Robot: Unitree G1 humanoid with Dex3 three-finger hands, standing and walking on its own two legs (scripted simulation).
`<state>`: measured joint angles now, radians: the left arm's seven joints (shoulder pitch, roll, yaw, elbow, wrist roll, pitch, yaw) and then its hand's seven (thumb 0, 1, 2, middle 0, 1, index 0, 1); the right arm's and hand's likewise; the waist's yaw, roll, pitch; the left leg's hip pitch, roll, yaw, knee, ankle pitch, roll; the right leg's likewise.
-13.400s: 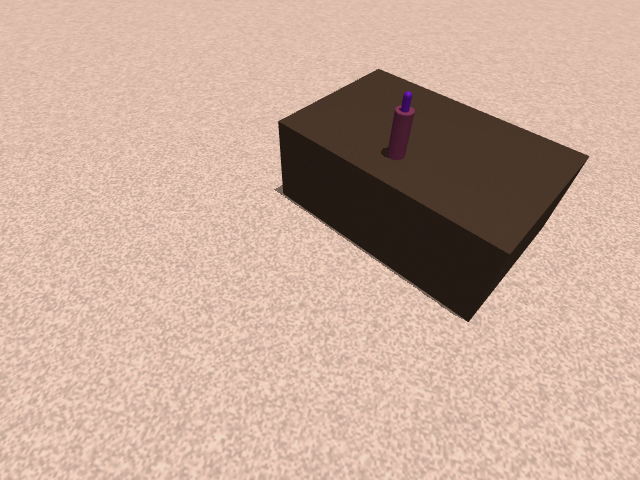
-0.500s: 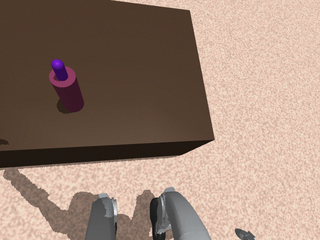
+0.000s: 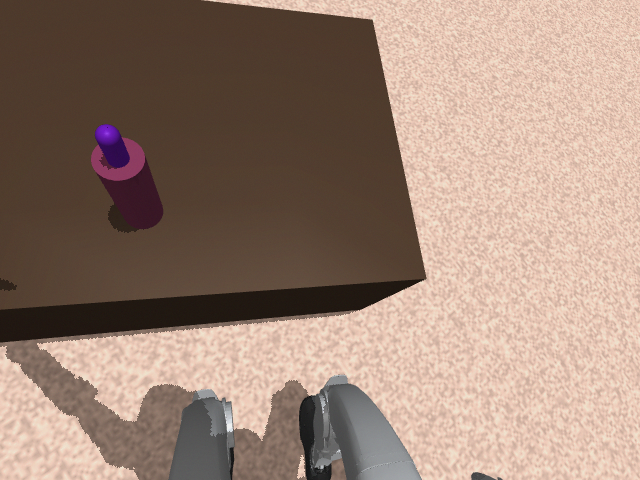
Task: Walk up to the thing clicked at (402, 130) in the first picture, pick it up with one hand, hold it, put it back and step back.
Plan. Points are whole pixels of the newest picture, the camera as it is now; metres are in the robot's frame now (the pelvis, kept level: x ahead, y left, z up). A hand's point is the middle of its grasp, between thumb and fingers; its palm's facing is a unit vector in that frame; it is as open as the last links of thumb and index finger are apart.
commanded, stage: go down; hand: left
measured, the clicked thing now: (128, 178) +0.53 +0.21 -0.15
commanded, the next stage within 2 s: none
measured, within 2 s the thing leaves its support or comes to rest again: neither
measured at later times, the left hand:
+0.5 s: hand out of the picture +0.48 +0.41 +0.08, palm faces +0.28 -0.96 +0.02, open 17.4 cm
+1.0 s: hand out of the picture +0.48 +0.41 +0.07, palm faces +0.27 -0.96 +0.01, open 17.4 cm
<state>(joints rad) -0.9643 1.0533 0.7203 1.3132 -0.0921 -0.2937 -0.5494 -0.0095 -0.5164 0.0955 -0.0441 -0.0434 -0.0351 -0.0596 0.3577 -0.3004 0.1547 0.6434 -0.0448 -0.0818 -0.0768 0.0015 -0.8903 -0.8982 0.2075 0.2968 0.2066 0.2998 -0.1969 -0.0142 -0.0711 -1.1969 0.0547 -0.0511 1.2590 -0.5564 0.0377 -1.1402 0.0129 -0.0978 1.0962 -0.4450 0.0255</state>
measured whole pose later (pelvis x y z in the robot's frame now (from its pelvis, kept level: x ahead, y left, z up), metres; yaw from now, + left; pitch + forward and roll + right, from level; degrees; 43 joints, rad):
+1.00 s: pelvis +0.00 +0.00 +0.00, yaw +0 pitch +28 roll -8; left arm -1.00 1.06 0.70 1.32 -0.08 -0.30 -0.53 -0.01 -0.54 0.10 -0.04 -0.05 -0.04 -0.06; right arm 0.35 -0.30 0.16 0.65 -0.05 -0.07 -0.07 0.00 -0.89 -0.90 0.21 0.30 0.21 0.30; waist -0.20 -0.02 -0.07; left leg -1.22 0.05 -0.06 1.28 -0.55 0.04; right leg -1.16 0.01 -0.10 1.10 -0.44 0.03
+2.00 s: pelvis -0.01 +0.00 -0.01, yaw +0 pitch +29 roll -8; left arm -1.00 1.07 0.70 1.33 -0.09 -0.31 -0.53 -0.01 -0.59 0.09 -0.04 -0.07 -0.04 -0.07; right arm 0.34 -0.30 0.16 0.64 -0.04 -0.07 -0.07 0.00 -0.89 -0.90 0.21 0.30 0.21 0.30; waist -0.19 -0.01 -0.07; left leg -1.23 0.05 -0.06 1.28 -0.56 0.03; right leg -1.17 0.01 -0.10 1.12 -0.45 0.02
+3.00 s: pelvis -0.06 -0.01 -0.18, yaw -3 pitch +38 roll -9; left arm -1.24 0.95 0.62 1.46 0.00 -0.51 -0.32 -0.01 -0.61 0.12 -0.01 -0.09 -0.02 -0.10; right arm 0.24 -0.27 0.21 0.60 -0.13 0.01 0.06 0.00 -0.89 -0.90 0.20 0.30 0.20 0.30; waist -0.30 0.00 -0.07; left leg -1.92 0.04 -0.07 1.93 -0.69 0.04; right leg -1.88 -0.01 -0.10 1.80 -0.59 0.02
